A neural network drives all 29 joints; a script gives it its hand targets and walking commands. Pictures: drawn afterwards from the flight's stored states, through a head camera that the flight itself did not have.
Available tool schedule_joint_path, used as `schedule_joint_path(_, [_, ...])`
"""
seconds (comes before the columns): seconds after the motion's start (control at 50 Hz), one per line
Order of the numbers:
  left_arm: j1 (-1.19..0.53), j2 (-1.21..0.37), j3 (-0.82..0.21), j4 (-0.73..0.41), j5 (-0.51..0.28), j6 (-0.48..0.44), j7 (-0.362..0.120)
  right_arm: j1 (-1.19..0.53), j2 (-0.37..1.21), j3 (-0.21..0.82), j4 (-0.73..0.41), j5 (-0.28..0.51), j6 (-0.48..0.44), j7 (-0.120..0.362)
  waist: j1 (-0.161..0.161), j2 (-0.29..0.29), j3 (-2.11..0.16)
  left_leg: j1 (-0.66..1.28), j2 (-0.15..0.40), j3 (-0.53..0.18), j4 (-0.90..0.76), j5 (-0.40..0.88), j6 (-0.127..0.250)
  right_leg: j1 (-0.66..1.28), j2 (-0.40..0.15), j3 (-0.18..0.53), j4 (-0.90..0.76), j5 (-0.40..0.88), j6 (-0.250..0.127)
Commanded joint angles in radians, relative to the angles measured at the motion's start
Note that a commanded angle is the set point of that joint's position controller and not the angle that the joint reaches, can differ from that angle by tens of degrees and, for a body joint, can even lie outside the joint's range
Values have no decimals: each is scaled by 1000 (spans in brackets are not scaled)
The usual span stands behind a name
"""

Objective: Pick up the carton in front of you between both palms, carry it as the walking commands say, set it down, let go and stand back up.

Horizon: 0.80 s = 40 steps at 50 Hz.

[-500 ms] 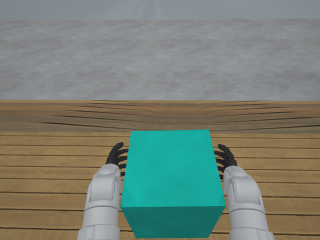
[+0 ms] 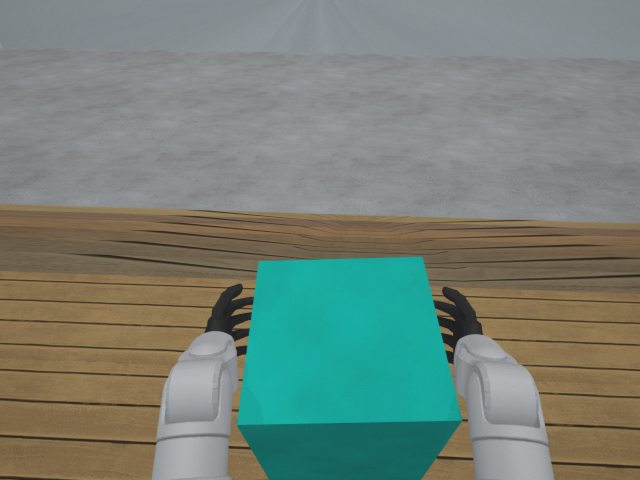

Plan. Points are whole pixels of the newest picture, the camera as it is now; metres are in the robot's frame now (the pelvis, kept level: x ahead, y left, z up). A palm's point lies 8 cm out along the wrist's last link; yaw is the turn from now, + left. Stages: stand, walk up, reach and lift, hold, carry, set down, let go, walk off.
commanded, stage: carry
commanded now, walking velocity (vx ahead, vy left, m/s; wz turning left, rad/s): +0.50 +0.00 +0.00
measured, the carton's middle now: (343, 375) +0.28 +0.00 +0.01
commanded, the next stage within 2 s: none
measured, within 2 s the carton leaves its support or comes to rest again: neither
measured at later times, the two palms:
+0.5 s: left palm (230, 222) +0.52 +0.18 +0.09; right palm (407, 223) +0.52 -0.12 +0.09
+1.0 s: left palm (272, 149) +0.84 +0.15 +0.06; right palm (398, 152) +0.84 -0.15 +0.05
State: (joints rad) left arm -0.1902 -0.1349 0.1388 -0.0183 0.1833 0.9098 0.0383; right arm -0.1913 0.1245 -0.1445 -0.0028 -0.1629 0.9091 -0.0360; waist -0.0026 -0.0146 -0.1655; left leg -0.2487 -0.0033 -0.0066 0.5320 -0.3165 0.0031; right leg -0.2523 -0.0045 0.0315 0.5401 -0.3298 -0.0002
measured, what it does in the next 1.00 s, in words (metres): walks ahead: right foot, then left foot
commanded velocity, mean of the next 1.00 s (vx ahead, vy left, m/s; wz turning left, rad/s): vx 0.50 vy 0.00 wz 0.00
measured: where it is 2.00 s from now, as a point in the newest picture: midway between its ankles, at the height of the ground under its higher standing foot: (322, 298)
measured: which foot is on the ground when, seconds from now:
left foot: down 0.00-0.16, up 0.18-0.44, down 0.46-0.96, up 0.98-1.00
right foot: down 0.00-0.00, up 0.02-0.12, down 0.14-0.48, up 0.50-0.92, down 0.94-1.00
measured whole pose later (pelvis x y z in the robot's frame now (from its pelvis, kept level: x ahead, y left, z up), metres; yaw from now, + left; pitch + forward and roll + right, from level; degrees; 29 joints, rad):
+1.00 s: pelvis +0.58 -0.01 -0.01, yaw +1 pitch +3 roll -1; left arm -0.16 -0.13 0.09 -0.29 0.11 1.18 0.08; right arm -0.14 0.13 -0.12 -0.32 -0.11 1.20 -0.08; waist 0.01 0.04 -0.06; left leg -0.15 0.10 0.08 0.94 -0.47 -0.01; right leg -0.47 -0.04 -0.28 0.57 -0.16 -0.11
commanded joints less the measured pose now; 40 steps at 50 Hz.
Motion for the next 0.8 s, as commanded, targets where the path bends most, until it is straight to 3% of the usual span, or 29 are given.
schedule_joint_path(0.0, [-538, -828, -702, -124, -359, 79, -200, -537, 822, 689, -121, 350, 70, 207, -21, 218, -59, 195, 252, -331, -286, -220, 121, -310, -22, -94, 163, -126, -5])
schedule_joint_path(0.02, [-545, -829, -720, -151, -389, 110, -202, -506, 809, 691, -140, 351, 96, 197, -23, 282, -9, 260, 321, -436, -287, -48, 180, -437, -8, -139, 167, -162, 9])
schedule_joint_path(0.04, [-565, -843, -737, -171, -424, 132, -207, -501, 812, 692, -175, 355, 120, 189, -26, 244, -5, 292, 335, -429, -268, 105, 206, -461, -16, -139, 130, -191, 4])
schedule_joint_path(0.08, [-523, -871, -758, -210, -474, 167, -209, -504, 836, 724, -273, 389, 164, 177, -22, 157, -84, 292, 292, -282, -204, 239, 173, -319, 2, -173, -8, -99, 4])
schedule_joint_path(0.12, [-462, -891, -758, -247, -483, 197, -205, -488, 850, 745, -346, 419, 201, 176, -5, 123, -176, 84, 192, -68, -90, 170, 95, 74, 17, -207, -159, 69, -4])
schedule_joint_path(0.14, [-416, -889, -747, -257, -473, 213, -201, -458, 854, 754, -366, 430, 220, 180, 14, 37, -216, -100, 128, 46, 62, 151, 50, 315, -73, -82, -225, 43, -37])
schedule_joint_path(0.16, [-367, -867, -727, -261, -442, 224, -193, -474, 856, 766, -399, 448, 242, 190, 33, -212, -221, -363, 57, 142, 310, 42, -4, 497, -295, 252, -272, 19, -130])
schedule_joint_path(0.18, [-348, -852, -717, -273, -418, 235, -184, -480, 860, 776, -403, 459, 258, 200, 34, -278, -167, -572, 11, 132, 402, -194, -11, 571, -417, 431, -287, 223, -232])
schedule_joint_path(0.2, [-368, -873, -721, -305, -418, 247, -179, -486, 870, 774, -395, 470, 266, 208, 35, -177, -124, -632, 66, 74, 463, -253, 10, 560, -440, 413, -264, 364, -267])
schedule_joint_path(0.22, [-364, -895, -727, -336, -430, 258, -177, -455, 874, 767, -400, 477, 273, 213, 35, -99, -130, -648, 88, 59, 471, -256, 17, 556, -429, 355, -260, 397, -254])
schedule_joint_path(0.24, [-395, -898, -739, -379, -444, 265, -176, -456, 872, 769, -416, 484, 277, 215, 36, -56, -134, -643, 100, 62, 426, -218, 18, 550, -406, 289, -280, 356, -220])
schedule_joint_path(0.28, [-444, -885, -750, -427, -471, 281, -178, -463, 883, 762, -426, 493, 286, 207, 33, -72, -115, -554, 95, 106, 290, -91, 3, 475, -326, 132, -313, 336, -155])
schedule_joint_path(0.36, [-416, -835, -749, -429, -502, 314, -191, -411, 842, 729, -426, 453, 308, 177, 25, -146, -89, -270, 28, 211, 45, 109, -2, 280, -245, -81, -305, 374, -99])
schedule_joint_path(0.4, [-416, -811, -746, -423, -507, 328, -196, -394, 827, 716, -417, 437, 320, 171, 10, -126, -109, -15, -16, 282, -43, 213, 9, 153, -217, -169, -184, 443, -64])
schedule_joint_path(0.42, [-422, -803, -744, -423, -506, 335, -198, -388, 816, 706, -406, 431, 326, 170, 1, -90, -147, 152, -41, 315, -52, 180, 22, 76, -183, -223, -57, 489, -43])
schedule_joint_path(0.44, [-425, -787, -734, -416, -502, 342, -200, -387, 806, 696, -395, 427, 331, 170, -13, -44, -200, 338, 13, 244, -41, 116, 32, -36, -149, -256, 109, 410, -14])
schedule_joint_path(0.46, [-450, -769, -729, -416, -501, 351, -202, -384, 790, 688, -382, 418, 335, 170, -33, 163, -238, 440, 286, -202, -216, -156, 102, -212, -79, -262, 406, 172, 34])
schedule_joint_path(0.48, [-484, -774, -736, -412, -510, 360, -204, -411, 795, 682, -363, 413, 334, 170, -33, 306, -239, 512, 456, -559, -349, -128, 227, -432, 19, -170, 626, -147, 37])
schedule_joint_path(0.5, [-502, -807, -737, -393, -510, 360, -208, -440, 820, 691, -380, 428, 336, 171, -21, 207, -216, 477, 471, -523, -318, -33, 249, -490, -64, -67, 744, -148, 0])
schedule_joint_path(0.52, [-503, -831, -727, -385, -514, 355, -212, -459, 862, 704, -393, 436, 334, 172, -22, 138, -205, 416, 437, -436, -299, 79, 235, -495, -105, -46, 767, -113, -20])
schedule_joint_path(0.54, [-504, -860, -728, -378, -512, 347, -214, -487, 894, 714, -410, 445, 328, 176, -19, 50, -191, 359, 408, -332, -301, 138, 197, -481, -140, -37, 724, -53, -28])
schedule_joint_path(0.56, [-496, -883, -731, -377, -504, 337, -213, -507, 924, 730, -421, 457, 320, 181, -13, 34, -187, 315, 380, -243, -318, 173, 162, -448, -159, -36, 648, 7, -28])
schedule_joint_path(0.58, [-485, -897, -737, -380, -490, 326, -209, -513, 943, 742, -430, 466, 312, 187, -10, 58, -191, 294, 351, -162, -332, 198, 134, -411, -150, -54, 587, 44, -24])
schedule_joint_path(0.62, [-444, -937, -741, -370, -469, 308, -199, -496, 950, 752, -439, 482, 303, 196, -10, 105, -187, 293, 319, -74, -348, 242, 120, -392, -127, -94, 481, 79, -12])
schedule_joint_path(0.7, [-374, -924, -737, -370, -426, 291, -175, -450, 911, 759, -447, 494, 301, 214, -16, 134, -144, 365, 275, 36, -343, 381, 122, -439, -97, -159, 253, 173, 5])
schedule_joint_path(0.78, [-337, -902, -740, -363, -419, 298, -174, -383, 876, 742, -410, 469, 306, 222, -22, 163, -57, 361, 240, 122, -332, 505, 109, -387, -61, -235, 62, 258, -4])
